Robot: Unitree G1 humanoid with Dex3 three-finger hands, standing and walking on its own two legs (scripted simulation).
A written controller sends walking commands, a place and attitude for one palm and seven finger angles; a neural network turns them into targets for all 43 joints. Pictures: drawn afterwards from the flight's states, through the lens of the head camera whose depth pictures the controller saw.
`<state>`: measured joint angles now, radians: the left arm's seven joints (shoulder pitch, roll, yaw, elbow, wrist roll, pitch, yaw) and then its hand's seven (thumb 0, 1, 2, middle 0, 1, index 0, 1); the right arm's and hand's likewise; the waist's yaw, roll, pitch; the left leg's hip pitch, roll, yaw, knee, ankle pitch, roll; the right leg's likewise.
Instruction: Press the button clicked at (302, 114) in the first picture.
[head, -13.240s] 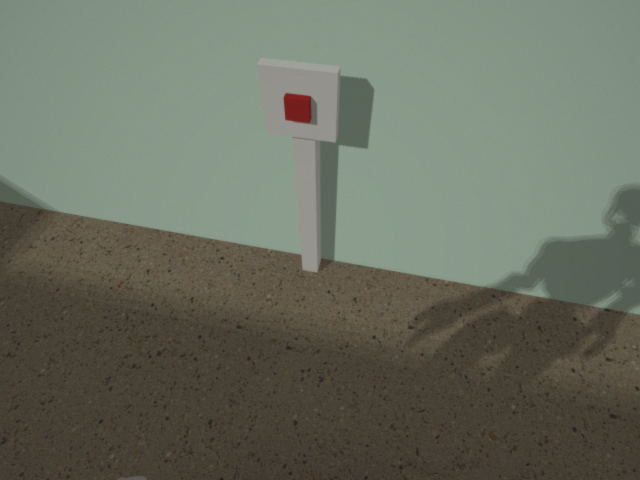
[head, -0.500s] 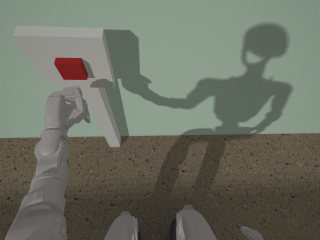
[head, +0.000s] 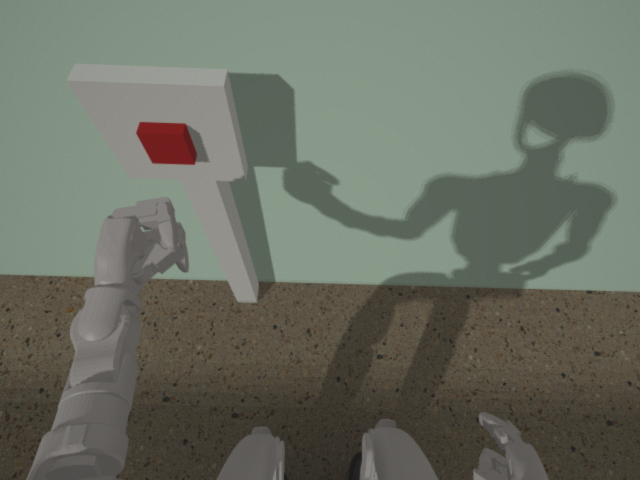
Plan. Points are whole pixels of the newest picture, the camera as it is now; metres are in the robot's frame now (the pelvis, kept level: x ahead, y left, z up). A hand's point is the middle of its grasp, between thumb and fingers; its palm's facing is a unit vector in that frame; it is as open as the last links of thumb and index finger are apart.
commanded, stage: draw the hand back to the body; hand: left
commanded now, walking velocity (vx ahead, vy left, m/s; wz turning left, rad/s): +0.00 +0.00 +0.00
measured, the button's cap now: (168, 142) +0.53 +0.22 +0.05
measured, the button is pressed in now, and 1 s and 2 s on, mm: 0 0 0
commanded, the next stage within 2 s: step back with the hand held close in 1.36 s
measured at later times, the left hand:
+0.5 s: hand (90, 294) +0.29 +0.21 +0.13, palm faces +0.14 -0.96 -0.24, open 3.1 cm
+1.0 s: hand out of the picture +0.23 +0.25 +0.22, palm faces +0.38 -0.84 -0.40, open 3.1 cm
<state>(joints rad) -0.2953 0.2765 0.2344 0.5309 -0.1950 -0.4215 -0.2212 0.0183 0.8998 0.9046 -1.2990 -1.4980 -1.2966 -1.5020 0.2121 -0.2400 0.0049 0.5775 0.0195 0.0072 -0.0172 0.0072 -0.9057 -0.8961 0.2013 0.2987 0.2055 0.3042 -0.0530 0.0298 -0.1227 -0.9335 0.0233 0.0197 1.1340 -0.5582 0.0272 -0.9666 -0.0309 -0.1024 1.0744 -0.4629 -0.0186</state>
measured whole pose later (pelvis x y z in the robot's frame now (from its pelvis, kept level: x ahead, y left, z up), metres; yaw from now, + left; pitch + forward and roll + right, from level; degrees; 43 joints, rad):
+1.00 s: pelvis +0.04 +0.01 +0.09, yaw +1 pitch -2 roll -1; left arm 0.51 0.32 0.24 -0.44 -0.05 -0.03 0.11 0.02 0.89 0.90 -1.30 -1.50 -1.30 -1.50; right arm 0.20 -0.22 0.04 0.60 0.00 -0.09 -0.06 0.01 -0.90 -0.90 0.20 0.30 0.21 0.30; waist 0.06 0.08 0.00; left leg -0.07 -0.01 0.03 0.42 -0.32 0.04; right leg -0.11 -0.02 -0.09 0.39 -0.25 0.01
